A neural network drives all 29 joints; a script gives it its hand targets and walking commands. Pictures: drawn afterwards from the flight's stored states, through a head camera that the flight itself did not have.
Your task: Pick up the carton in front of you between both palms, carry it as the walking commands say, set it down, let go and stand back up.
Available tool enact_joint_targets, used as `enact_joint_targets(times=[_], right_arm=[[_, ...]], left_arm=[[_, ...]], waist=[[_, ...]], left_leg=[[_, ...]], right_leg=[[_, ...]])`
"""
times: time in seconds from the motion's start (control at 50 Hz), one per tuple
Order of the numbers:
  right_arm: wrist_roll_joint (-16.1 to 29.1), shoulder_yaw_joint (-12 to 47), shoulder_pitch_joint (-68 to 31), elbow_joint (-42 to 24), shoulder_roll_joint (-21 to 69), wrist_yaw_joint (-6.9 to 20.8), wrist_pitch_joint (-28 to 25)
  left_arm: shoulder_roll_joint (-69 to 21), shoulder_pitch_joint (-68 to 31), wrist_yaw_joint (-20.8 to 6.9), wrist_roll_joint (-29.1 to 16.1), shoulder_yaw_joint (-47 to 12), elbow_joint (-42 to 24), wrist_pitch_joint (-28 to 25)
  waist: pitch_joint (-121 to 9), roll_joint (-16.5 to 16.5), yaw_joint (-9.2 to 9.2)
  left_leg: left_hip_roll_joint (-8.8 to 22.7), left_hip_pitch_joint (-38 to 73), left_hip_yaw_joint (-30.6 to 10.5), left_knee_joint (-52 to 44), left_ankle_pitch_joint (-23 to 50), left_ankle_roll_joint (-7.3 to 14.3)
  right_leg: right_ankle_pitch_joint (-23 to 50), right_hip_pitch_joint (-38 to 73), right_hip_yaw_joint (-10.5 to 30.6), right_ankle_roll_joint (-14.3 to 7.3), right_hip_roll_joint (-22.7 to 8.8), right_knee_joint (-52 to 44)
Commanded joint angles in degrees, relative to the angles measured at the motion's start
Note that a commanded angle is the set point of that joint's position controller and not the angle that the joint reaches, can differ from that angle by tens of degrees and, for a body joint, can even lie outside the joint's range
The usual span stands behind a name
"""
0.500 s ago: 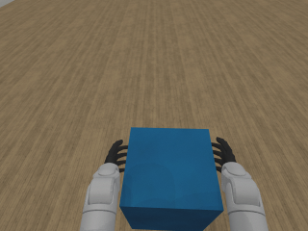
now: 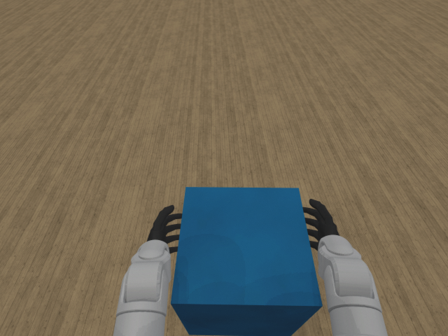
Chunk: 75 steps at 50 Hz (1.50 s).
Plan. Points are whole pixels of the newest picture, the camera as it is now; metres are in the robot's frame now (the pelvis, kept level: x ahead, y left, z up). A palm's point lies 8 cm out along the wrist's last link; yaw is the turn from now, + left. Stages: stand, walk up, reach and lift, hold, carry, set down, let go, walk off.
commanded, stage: hold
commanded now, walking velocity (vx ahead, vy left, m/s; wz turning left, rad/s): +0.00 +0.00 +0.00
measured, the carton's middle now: (240, 265) +0.28 +0.01 -0.05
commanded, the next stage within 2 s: set down in 0.72 s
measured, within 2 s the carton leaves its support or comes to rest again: neither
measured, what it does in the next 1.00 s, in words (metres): stands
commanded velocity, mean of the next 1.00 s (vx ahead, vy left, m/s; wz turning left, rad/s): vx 0.00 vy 0.00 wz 0.00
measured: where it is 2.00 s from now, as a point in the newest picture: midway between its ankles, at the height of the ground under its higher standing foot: outside the picture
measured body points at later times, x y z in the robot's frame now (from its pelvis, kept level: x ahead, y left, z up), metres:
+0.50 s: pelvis -0.02 +0.04 +0.00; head -0.04 +0.06 +0.45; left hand +0.29 +0.17 +0.02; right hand +0.27 -0.14 +0.04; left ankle +0.06 +0.14 -0.74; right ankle -0.03 -0.09 -0.74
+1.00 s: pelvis -0.01 +0.04 +0.00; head -0.01 +0.06 +0.45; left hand +0.33 +0.17 +0.00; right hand +0.31 -0.14 +0.02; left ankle +0.06 +0.14 -0.74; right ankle -0.03 -0.09 -0.74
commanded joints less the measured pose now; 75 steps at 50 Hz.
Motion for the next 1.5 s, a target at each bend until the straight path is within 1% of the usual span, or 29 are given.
enact_joint_targets(times=[0.0, 0.1, 0.16, 0.18, 0.24, 0.26, 0.34, 0.38, 0.62, 0.7, 0.8, 0.82, 0.86, 0.9, 0.96, 1.08, 1.1, 1.14, 1.2, 1.24, 1.26, 1.3, 1.32, 1.34, 1.36, 1.38, 1.4, 1.42, 1.48], right_arm=[[10.1, 26.5, -18.7, -1.0, 48.9, 10.4, -1.6], [12.2, 28.0, -24.5, 2.3, 51.1, 12.3, -1.7], [11.9, 27.2, -25.2, 2.8, 51.2, 13.0, -1.9], [11.9, 27.4, -25.9, 3.2, 51.1, 13.1, -2.0], [11.6, 26.1, -27.3, 4.1, 51.3, 13.3, -2.5], [11.4, 26.0, -26.5, 5.5, 51.6, 13.6, -2.2], [10.5, 24.5, -26.9, 5.7, 51.5, 13.6, -2.8], [10.3, 23.9, -26.6, 6.7, 52.3, 13.8, -2.9], [9.3, 20.8, -29.4, 8.4, 53.2, 15.7, -2.7], [9.3, 20.4, -29.0, 9.6, 53.8, 15.8, -2.3], [7.3, 17.5, -31.2, 11.8, 53.1, 15.9, -2.8], [7.0, 15.7, -33.2, 13.8, 52.5, 15.8, -3.4], [5.6, 13.7, -33.6, 16.2, 53.1, 15.5, -4.9], [4.1, 10.8, -36.9, 19.7, 52.7, 14.7, -6.3], [0.2, 4.9, -40.1, 22.9, 49.6, 12.7, -9.5], [-5.8, -1.6, -37.2, 25.1, 41.1, 8.4, -19.8], [-5.0, -1.2, -35.4, 26.3, 42.6, 8.0, -21.9], [-3.8, 2.4, -33.0, 27.3, 43.8, 7.4, -26.1], [0.5, 10.8, -36.1, 26.0, 48.1, 6.0, -32.1], [2.9, 16.1, -40.9, 21.6, 46.6, 4.5, -35.2], [3.2, 17.4, -38.5, 23.3, 48.8, 3.7, -35.8], [5.4, 20.8, -42.2, 20.2, 49.9, 2.1, -36.6], [5.1, 21.7, -43.4, 19.2, 49.7, 1.6, -36.5], [5.7, 22.9, -43.1, 18.6, 50.6, 1.0, -35.9], [5.9, 23.3, -44.9, 18.1, 51.8, 0.8, -35.4], [5.6, 22.7, -45.4, 18.7, 51.2, 0.8, -34.7], [5.1, 22.3, -48.1, 17.8, 50.2, 1.0, -34.1], [4.3, 20.8, -47.5, 19.5, 50.1, 1.3, -33.1], [4.8, 19.2, -51.3, 22.9, 52.0, 3.7, -30.3]], left_arm=[[-48.1, -27.6, -11.8, -13.6, -31.8, -6.3, -3.9], [-49.7, -27.3, -11.4, -11.2, -28.4, -0.7, -4.2], [-50.1, -29.5, -11.7, -10.7, -27.7, -0.2, -4.3], [-50.7, -28.6, -11.7, -10.5, -27.8, 0.3, -4.3], [-51.5, -29.5, -12.1, -10.0, -27.8, 2.1, -4.1], [-51.8, -30.0, -12.1, -10.8, -28.5, 0.5, -4.2], [-52.6, -32.7, -12.8, -11.7, -29.3, 1.3, -4.1], [-52.2, -32.3, -12.8, -11.2, -29.5, 1.6, -4.0], [-53.8, -35.2, -14.1, -11.2, -26.9, 4.9, -3.6], [-53.5, -35.0, -14.0, -10.9, -27.0, 5.3, -3.6], [-53.2, -37.7, -14.2, -9.6, -23.3, 7.9, -4.1], [-52.3, -39.5, -14.3, -8.4, -20.7, 10.6, -4.5], [-51.5, -39.9, -14.4, -7.3, -18.8, 12.8, -5.8], [-49.9, -41.0, -14.5, -4.4, -14.0, 18.3, -7.6], [-44.5, -42.1, -14.0, 0.6, -6.6, 23.2, -11.3], [-33.9, -41.3, -13.4, 6.0, 0.5, 26.2, -22.0], [-33.5, -41.9, -13.4, 5.7, -1.1, 25.4, -24.1], [-34.6, -40.8, -13.8, 4.1, -3.4, 26.1, -28.2], [-37.5, -43.0, -14.7, -0.2, -9.4, 27.4, -33.5], [-35.7, -45.1, -15.0, -1.7, -12.8, 24.6, -36.8], [-36.7, -46.5, -14.8, -3.0, -16.3, 23.4, -37.8], [-36.4, -49.1, -15.2, -5.5, -18.1, 22.1, -38.7], [-35.8, -51.2, -15.1, -5.7, -18.8, 21.3, -38.6], [-34.1, -53.2, -15.0, -6.4, -19.8, 19.2, -38.6], [-35.4, -52.4, -14.9, -6.8, -19.5, 20.6, -38.2], [-35.5, -52.2, -14.8, -6.7, -18.7, 21.1, -37.6], [-36.0, -54.1, -14.9, -6.2, -17.7, 22.8, -36.9], [-36.8, -51.6, -14.8, -4.5, -15.2, 26.2, -35.7], [-38.5, -55.9, -15.0, -3.4, -12.5, 28.3, -33.1]], waist=[[-15.2, 0.5, -2.19], [-12.4, -1.0, 0.94], [-12.4, -0.7, -0.28], [-11.3, -2.3, 0.94], [-10.2, 0.4, -0.27], [-10.1, -0.8, 0.35], [-10.9, 0.6, -1.6], [-10.0, 0.2, -1.03], [-11.4, 1.7, -1.41], [-11.5, 2.9, -0.9], [-10.4, 2.3, -1.28], [-10.6, 3.4, -0.52], [-9.2, 2.2, -0.75], [-7.5, 1.3, 0.75], [-5.8, 0.3, 2.39], [-11.4, 0.3, 1.65], [-13.4, 1.8, 2.24], [-20.6, 0.2, 1.17], [-31.4, -0.1, 1.63], [-43.5, 0.3, 3.78], [-48.2, 2.4, 3.26], [-56.8, 0.2, 4.67], [-57.9, 1.4, 3.56], [-62.1, -0.1, 4.97], [-62.3, -0.3, 4.79], [-57.7, 0.5, 4.28], [-58.2, -1.6, 3.55], [-54.1, 0.0, 4.21], [-52.5, -2.1, 4.95]], left_leg=[[-6.6, 18.2, -7.4, 0.2, 17.4, 0.4], [-7.2, 19.5, -6.1, -0.7, 9.3, 1.1], [-7.0, 22.5, -6.0, -0.7, 7.2, 1.0], [-7.0, 23.7, -5.9, -0.5, 8.3, 1.2], [-6.5, 24.8, -6.1, -1.0, 6.1, 1.0], [-6.1, 26.1, -6.4, -1.0, 6.1, 1.1], [-5.6, 28.0, -6.0, -1.1, 2.1, 0.5], [-4.9, 27.9, -6.8, -1.7, 1.3, 0.5], [-2.6, 27.5, -10.2, -4.1, -5.6, 0.0], [-1.9, 26.2, -10.1, -4.8, -3.3, 0.0], [-1.9, 26.1, -9.9, -4.4, -3.1, 0.2], [-2.2, 25.2, -9.3, -3.9, -3.6, 0.1], [-2.6, 25.2, -8.7, -2.5, -2.9, 0.6], [-2.7, 22.4, -8.8, -1.8, -4.1, 1.2], [-3.5, 16.5, -7.6, 0.9, -2.2, 2.2], [-5.4, 4.2, -5.7, 10.9, 7.7, 2.2], [-5.8, 2.6, -5.3, 12.4, 10.3, 2.1], [-6.2, 0.6, -6.0, 16.9, 17.3, 2.1], [-6.7, -0.5, -7.0, 23.3, 25.6, 2.6], [-7.1, -5.8, -7.0, 27.9, 29.3, 2.4], [-7.3, -7.7, -6.4, 28.5, 29.3, 1.7], [-8.1, -16.7, -4.3, 31.4, 24.4, 1.2], [-8.3, -19.9, -4.1, 32.4, 22.4, 0.9], [-8.4, -22.2, -2.9, 34.2, 20.5, 0.5], [-8.6, -24.8, -2.7, 35.2, 18.3, 0.7], [-8.6, -27.2, -2.5, 35.2, 15.7, 0.6], [-8.4, -27.9, -2.8, 36.5, 12.5, 0.7], [-8.7, -29.5, -2.2, 36.4, 8.3, 0.5], [-8.4, -34.5, -2.0, 39.1, 1.1, 0.6]], right_leg=[[28.1, -0.7, 11.0, 1.0, 2.3, -6.5], [19.2, -4.7, 11.1, 1.8, 1.4, -8.5], [14.1, -7.6, 11.1, 1.3, 1.6, -9.7], [14.0, -10.1, 10.7, 1.3, 1.7, -9.8], [9.1, -12.0, 10.9, 0.3, 1.8, -10.3], [7.6, -13.4, 10.7, 0.0, 1.8, -10.4], [2.6, -15.9, 10.8, -1.4, 1.6, -11.2], [1.1, -17.3, 10.3, -1.7, 2.0, -10.8], [-0.5, -16.6, 9.9, -1.5, 2.9, -8.7], [2.1, -13.9, 9.9, -1.0, 3.3, -8.3], [1.2, -15.5, 9.3, -0.6, 3.7, -8.0], [1.0, -15.5, 9.7, -0.6, 3.3, -7.6], [-0.2, -17.2, 9.6, -0.9, 3.5, -7.1], [-1.4, -18.9, 9.3, -0.4, 3.7, -6.0], [-2.6, -22.4, 8.7, -0.2, 4.6, -3.5], [4.4, -31.2, 8.5, 1.6, 5.6, 4.3], [6.5, -32.6, 8.6, 1.7, 6.0, 5.8], [11.8, -35.9, 8.5, 2.7, 6.7, 9.2], [16.9, -41.9, 8.9, 3.7, 7.0, 14.1], [24.9, -41.5, 10.2, 4.3, 7.0, 19.1], [27.1, -39.6, 9.7, 4.4, 7.6, 21.3], [31.1, -35.7, 10.2, 5.0, 7.4, 24.8], [29.6, -37.5, 9.6, 5.4, 7.7, 26.4], [28.2, -36.3, 9.3, 5.9, 7.9, 27.7], [26.9, -37.4, 9.3, 6.1, 7.8, 28.5], [21.0, -41.8, 8.4, 5.9, 8.2, 28.6], [15.5, -44.8, 7.1, 6.1, 8.7, 29.3], [10.2, -49.0, 6.8, 6.0, 9.1, 29.4], [0.7, -56.9, 5.2, 5.7, 9.7, 32.1]])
